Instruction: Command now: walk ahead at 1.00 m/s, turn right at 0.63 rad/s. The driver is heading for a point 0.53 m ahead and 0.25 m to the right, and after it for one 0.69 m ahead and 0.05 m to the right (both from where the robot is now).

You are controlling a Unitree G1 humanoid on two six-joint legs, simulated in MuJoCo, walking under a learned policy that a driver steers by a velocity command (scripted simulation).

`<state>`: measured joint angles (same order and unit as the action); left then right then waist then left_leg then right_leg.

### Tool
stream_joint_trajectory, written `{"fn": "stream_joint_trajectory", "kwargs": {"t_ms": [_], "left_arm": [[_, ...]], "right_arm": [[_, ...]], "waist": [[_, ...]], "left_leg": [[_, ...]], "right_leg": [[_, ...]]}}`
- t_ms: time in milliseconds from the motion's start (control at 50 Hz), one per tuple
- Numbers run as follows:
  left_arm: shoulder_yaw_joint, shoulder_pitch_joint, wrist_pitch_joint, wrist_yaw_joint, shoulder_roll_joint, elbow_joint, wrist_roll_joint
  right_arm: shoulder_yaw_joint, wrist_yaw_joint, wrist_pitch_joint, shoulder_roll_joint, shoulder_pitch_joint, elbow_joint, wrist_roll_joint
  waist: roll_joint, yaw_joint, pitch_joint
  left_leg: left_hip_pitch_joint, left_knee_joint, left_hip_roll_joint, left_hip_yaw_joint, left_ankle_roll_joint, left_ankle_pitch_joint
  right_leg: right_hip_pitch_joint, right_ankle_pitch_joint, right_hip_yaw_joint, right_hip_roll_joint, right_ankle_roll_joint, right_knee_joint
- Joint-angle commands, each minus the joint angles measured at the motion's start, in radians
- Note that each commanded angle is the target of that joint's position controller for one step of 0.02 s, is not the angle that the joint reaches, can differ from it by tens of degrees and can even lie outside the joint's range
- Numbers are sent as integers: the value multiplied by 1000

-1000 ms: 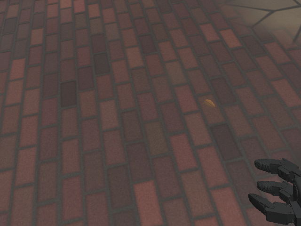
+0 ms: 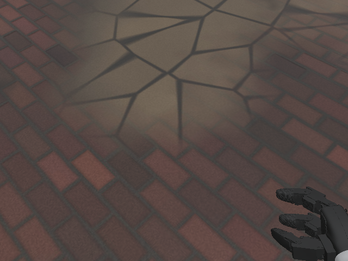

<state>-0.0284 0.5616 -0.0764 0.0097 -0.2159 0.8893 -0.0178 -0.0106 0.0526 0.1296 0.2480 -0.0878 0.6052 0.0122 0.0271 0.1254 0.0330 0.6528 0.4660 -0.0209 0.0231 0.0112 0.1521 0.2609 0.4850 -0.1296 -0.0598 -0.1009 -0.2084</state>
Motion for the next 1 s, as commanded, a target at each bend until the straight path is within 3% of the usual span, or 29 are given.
{"fn": "stream_joint_trajectory", "kwargs": {"t_ms": [20,40,60,80,100,120,140,160,200,240,300,340,380,400,420,440,460,480,500,520,580,620,720,820,880,920,940,980,1000], "left_arm": [[-54,-84,27,10,-244,-40,44],[-38,-124,23,11,-191,-83,69],[17,112,0,-9,20,-94,8],[-1,-13,-1,-5,-112,-93,-35],[-26,-173,0,3,-177,-139,-51],[-25,-273,-4,7,-176,-166,-34],[-28,-302,-4,0,-152,-184,-20],[-30,-285,12,-8,-125,-185,-28],[-33,-270,56,-6,-80,-199,-43],[-24,-314,72,-5,-60,-242,-28],[-37,-292,61,-41,-105,-231,7],[-60,-270,73,-59,-158,-232,11],[-96,-156,80,-61,-233,-212,16],[-126,-21,84,-52,-282,-172,17],[-130,-29,86,-33,-304,-159,8],[-113,-204,74,-18,-384,-243,30],[-102,-277,50,-39,-372,-324,62],[-96,-347,38,-54,-330,-354,43],[-82,-373,30,-54,-281,-331,16],[-62,-387,25,-50,-232,-305,7],[-31,-395,9,-28,-163,-247,53],[-34,-383,-2,-10,-168,-215,63],[-25,-428,23,13,-144,-164,48],[-21,-419,49,8,-131,-107,45],[-16,-432,63,3,-118,-80,30],[-14,-382,55,-1,-106,-62,33],[-25,-338,50,-4,-127,-52,35],[-24,-418,54,1,-128,-46,30],[-22,-434,61,6,-115,-43,27]], "right_arm": [[96,-31,-1,221,291,-27,32],[108,-55,-16,271,552,24,15],[118,-29,-5,310,564,61,-8],[102,-30,-7,191,571,48,-11],[95,-40,-10,149,499,63,-8],[95,-42,-15,144,463,83,-19],[96,-44,-13,137,422,102,-38],[87,-44,-7,97,383,115,-52],[77,-37,-7,52,285,129,-32],[84,-42,-7,87,164,121,-8],[115,-61,-9,184,125,108,8],[131,-68,-11,243,150,112,38],[138,-69,-27,270,153,112,56],[130,-67,-38,253,142,110,47],[104,-58,-47,158,188,118,15],[71,-47,-53,67,327,103,-39],[71,-42,-52,158,477,111,6],[89,-46,-59,239,392,119,25],[91,-58,-71,235,327,120,21],[84,-75,-90,206,316,143,10],[80,-80,-120,170,345,183,12],[76,-80,-123,145,321,193,11],[75,-87,-139,120,252,205,1],[71,-92,-145,108,202,215,-5],[64,-89,-137,92,233,238,-14],[70,-87,-130,154,256,255,-36],[82,-86,-132,201,234,263,-26],[72,-75,-132,125,232,277,-22],[68,-75,-129,115,222,283,-24]], "waist": [[-193,-312,-170],[-135,-398,-366],[380,-218,-613],[299,-300,-564],[218,-306,-342],[31,-295,-206],[6,-243,-119],[6,-191,-84],[34,-121,10],[49,-74,123],[37,-64,44],[46,-49,-27],[47,29,-103],[9,107,-166],[-171,74,-122],[-486,-103,-137],[-370,-134,-443],[-147,-113,-379],[-33,-121,-260],[11,-137,-200],[-56,-164,-178],[-46,-148,-191],[-49,-142,-164],[-99,-111,-102],[-99,-146,-97],[-20,-127,-111],[66,-80,-115],[45,-129,-118],[40,-129,-111]], "left_leg": [[-566,90,28,-31,42,-144],[-981,239,-169,165,62,-268],[-1328,22,-430,767,253,-786],[-1277,-134,-381,835,188,-935],[-1133,-144,-355,626,142,-817],[-951,-171,-321,489,126,-594],[-793,-183,-310,388,143,-434],[-678,-207,-284,296,146,-368],[-531,-240,-278,124,149,-116],[-369,-284,-276,-23,132,126],[-345,-259,-168,-213,92,143],[-461,-162,-177,-237,68,309],[-503,57,-186,-225,46,435],[-444,273,-162,-217,16,348],[-292,566,-68,-188,-38,-397],[-127,952,62,-119,-73,-923],[-84,1083,72,76,-64,-862],[-71,1050,33,82,-50,-755],[-46,955,-17,66,-44,-661],[-86,891,-63,63,-48,-612],[-264,741,-103,90,-61,-563],[-260,668,-88,102,-80,-529],[-258,429,-91,92,-107,-426],[-297,233,-86,39,-106,-458],[-387,14,-63,6,-79,-364],[-516,-48,-118,68,-35,-27],[-513,5,-123,62,-6,-1],[-451,-16,-90,41,-16,-123],[-438,-26,-86,39,-23,-121]], "right_leg": [[-257,-1201,-77,208,-37,-441],[-535,-960,-72,150,-22,-783],[-891,-37,-72,-2,29,-1190],[-956,-61,-75,43,24,-1246],[-1042,-114,-29,90,23,-1251],[-1028,-144,-2,126,20,-1217],[-993,-171,0,165,18,-1179],[-926,-171,-9,204,17,-1162],[-894,-105,9,235,35,-1109],[-893,-118,49,250,67,-936],[-662,-522,163,164,77,-583],[-566,-589,207,95,53,-513],[-396,-535,221,27,-1,-469],[-209,-588,201,5,-32,-430],[-111,-741,92,62,-54,-382],[-114,-1361,-236,237,-159,-384],[-19,-1069,-602,425,-329,-207],[-119,-748,-585,399,-303,-143],[-243,-605,-460,360,-240,-147],[-346,-613,-371,330,-189,-159],[-516,-893,-153,280,-136,-146],[-477,-1015,-53,284,-137,-132],[-423,-847,27,246,-88,-94],[-405,-668,5,245,-95,-90],[-398,-671,6,228,-82,-158],[-454,-558,32,162,-11,-202],[-465,-514,71,105,21,-194],[-406,-500,111,80,32,-215],[-395,-531,113,85,28,-223]]}}
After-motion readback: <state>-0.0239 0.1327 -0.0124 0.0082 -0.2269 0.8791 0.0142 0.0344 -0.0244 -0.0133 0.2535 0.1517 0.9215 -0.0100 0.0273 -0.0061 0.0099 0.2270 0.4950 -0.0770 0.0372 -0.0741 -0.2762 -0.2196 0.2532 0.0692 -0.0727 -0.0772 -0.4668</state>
